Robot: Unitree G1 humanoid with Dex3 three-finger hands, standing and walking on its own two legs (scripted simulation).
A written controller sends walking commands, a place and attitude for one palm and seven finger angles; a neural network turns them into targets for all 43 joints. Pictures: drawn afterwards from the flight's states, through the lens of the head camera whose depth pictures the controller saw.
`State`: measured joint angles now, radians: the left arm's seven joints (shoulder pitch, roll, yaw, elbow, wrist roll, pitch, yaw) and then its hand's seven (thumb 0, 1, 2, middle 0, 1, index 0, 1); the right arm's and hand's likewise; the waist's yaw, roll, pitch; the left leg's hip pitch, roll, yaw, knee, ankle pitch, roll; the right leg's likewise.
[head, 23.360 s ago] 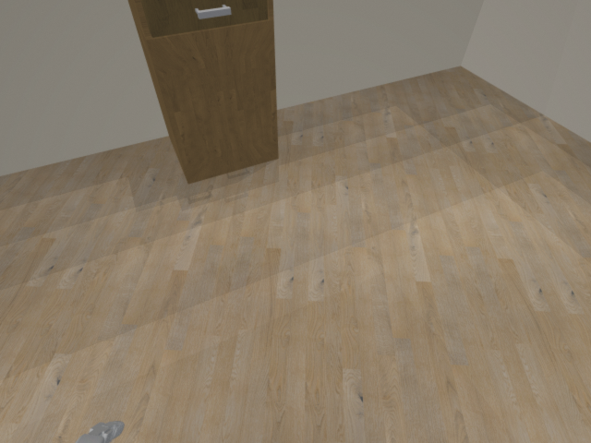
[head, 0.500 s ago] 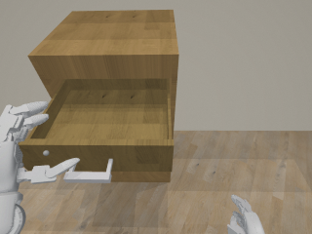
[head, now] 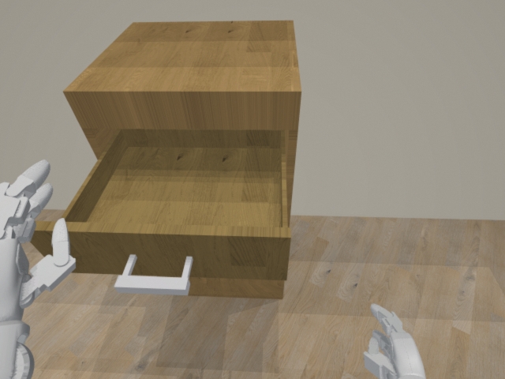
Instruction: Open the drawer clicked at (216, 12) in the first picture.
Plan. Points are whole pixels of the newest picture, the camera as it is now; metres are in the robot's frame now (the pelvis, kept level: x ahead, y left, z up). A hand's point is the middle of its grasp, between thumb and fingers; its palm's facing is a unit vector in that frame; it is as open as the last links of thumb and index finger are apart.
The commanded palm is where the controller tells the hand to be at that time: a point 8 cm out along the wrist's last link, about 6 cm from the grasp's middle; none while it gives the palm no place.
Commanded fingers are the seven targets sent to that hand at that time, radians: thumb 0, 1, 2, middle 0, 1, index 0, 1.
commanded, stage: draw the hand back to the body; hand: left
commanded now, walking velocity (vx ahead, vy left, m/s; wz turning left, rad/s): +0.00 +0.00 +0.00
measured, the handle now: (156, 273) +0.27 +0.21 +0.01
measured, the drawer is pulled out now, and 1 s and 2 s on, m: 0.29 0.29 0.29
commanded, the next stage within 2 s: step back with the hand held close in 0.06 s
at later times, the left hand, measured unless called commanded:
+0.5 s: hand (61, 280) +0.17 +0.25 +0.17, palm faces +0.30 -0.80 -0.52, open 7.4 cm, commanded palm +0.10 +0.30 +0.20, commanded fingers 0.00 0.90 0.90 -0.20 -0.30 -0.20 -0.30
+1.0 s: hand (2, 359) +0.08 +0.25 +0.18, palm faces +0.40 -0.79 -0.46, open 7.4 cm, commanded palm +0.00 +0.29 +0.20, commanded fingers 0.00 0.90 0.90 -0.20 -0.30 -0.20 -0.30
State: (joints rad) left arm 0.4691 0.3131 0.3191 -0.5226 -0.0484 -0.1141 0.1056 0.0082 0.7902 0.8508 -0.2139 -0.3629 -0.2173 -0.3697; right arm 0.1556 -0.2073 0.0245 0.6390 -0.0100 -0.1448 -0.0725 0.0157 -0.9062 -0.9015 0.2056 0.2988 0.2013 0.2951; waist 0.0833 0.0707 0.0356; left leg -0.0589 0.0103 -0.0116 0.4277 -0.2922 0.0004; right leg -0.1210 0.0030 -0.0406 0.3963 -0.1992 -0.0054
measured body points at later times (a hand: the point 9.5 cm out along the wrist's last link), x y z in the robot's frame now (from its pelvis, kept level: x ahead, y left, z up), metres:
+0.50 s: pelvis -0.03 +0.02 +0.00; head +0.01 +0.01 +0.44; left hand +0.15 +0.29 +0.19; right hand +0.15 -0.24 -0.08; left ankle -0.03 +0.12 -0.74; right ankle +0.02 -0.12 -0.74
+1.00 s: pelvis -0.11 +0.01 -0.01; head -0.09 +0.02 +0.43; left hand +0.06 +0.29 +0.20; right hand +0.07 -0.23 -0.08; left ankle -0.12 +0.12 -0.75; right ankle -0.04 -0.10 -0.74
